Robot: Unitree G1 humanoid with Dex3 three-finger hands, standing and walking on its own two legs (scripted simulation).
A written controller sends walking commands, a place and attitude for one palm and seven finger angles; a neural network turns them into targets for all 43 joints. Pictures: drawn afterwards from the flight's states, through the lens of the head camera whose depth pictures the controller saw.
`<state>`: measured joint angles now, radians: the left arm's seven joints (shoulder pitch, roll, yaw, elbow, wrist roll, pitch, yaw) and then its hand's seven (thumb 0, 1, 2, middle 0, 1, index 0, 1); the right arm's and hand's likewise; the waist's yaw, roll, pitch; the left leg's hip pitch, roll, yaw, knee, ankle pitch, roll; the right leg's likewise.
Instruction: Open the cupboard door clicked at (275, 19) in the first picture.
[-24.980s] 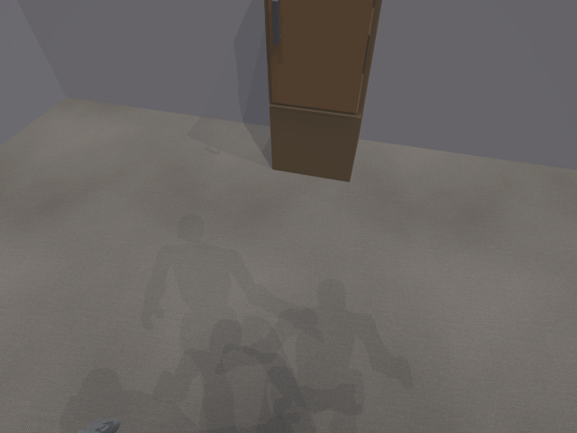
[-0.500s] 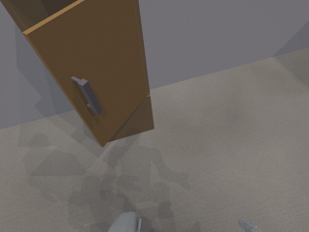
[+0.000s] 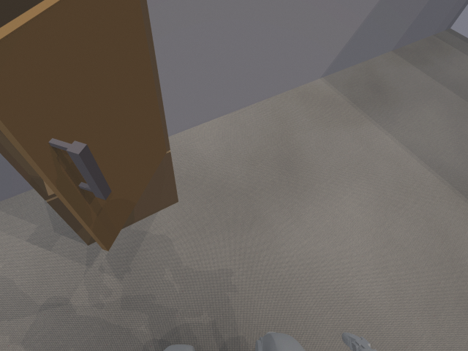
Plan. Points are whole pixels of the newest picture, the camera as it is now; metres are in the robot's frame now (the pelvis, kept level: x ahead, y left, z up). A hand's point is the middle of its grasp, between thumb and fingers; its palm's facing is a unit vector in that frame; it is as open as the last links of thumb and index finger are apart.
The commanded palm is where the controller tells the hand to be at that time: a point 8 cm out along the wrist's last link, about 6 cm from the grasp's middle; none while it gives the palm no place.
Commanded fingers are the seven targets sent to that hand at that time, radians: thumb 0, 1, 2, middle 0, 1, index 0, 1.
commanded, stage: walk to a spot facing it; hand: left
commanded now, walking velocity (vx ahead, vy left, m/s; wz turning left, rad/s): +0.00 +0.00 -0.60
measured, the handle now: (81, 170) +0.39 +0.33 +0.01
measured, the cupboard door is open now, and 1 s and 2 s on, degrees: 40 40 40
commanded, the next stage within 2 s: none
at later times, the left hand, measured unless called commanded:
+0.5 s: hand (185, 324) +0.17 +0.10 -0.15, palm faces -0.34 -0.91 -0.24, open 7.4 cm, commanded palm none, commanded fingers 0.00 0.90 0.90 -0.20 -0.30 -0.20 -0.30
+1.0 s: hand (201, 289) +0.24 +0.09 -0.17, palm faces -0.58 -0.80 -0.15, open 7.4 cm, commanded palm none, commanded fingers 0.00 0.90 0.90 -0.20 -0.30 -0.20 -0.30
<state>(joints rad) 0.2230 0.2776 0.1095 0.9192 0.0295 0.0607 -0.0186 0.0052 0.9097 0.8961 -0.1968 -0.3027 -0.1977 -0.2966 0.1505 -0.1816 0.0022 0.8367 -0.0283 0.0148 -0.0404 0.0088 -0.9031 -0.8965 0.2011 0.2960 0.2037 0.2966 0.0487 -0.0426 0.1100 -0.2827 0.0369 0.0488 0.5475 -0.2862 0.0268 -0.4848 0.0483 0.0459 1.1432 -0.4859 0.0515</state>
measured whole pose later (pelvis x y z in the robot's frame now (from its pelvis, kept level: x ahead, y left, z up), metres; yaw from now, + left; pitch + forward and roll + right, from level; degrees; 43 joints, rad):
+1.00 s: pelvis +0.07 -0.03 +0.01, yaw -38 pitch +1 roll -2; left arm 0.19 0.22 0.10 0.96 0.04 0.05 -0.06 0.01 0.91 0.90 -0.19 -0.30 -0.19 -0.30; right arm 0.43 -0.15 -0.01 0.98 -0.03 -0.05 -0.03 0.01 -0.90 -0.90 0.20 0.30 0.20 0.30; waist -0.01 -0.03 0.07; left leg -0.04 0.08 0.26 0.37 -0.33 0.01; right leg -0.66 -0.08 -0.04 1.11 -0.18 0.02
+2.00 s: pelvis +0.37 -0.41 +0.00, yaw -57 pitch +0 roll +1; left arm 0.26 0.15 0.07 1.06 0.04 -0.01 -0.01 0.01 0.92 0.90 -0.20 -0.30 -0.20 -0.30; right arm 0.29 -0.17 -0.04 1.05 -0.02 -0.07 -0.03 0.00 -0.94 -0.90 0.20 0.30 0.20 0.30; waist 0.03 -0.03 0.07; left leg -0.15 0.00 0.20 0.43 -0.29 0.06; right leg -0.60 -0.09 0.01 1.20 -0.24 -0.02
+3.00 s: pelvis +0.47 -0.71 +0.00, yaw -41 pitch +3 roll -1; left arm 0.11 0.24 0.08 0.89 0.02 0.05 0.01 0.00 0.91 0.90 -0.19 -0.30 -0.20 -0.30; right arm 0.18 -0.22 -0.05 0.90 -0.03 0.03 0.01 0.01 -0.90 -0.90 0.20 0.30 0.20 0.30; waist -0.02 0.02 0.09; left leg -0.38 0.00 -0.01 0.54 -0.21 0.02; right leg -0.46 -0.06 0.01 0.91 -0.44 0.09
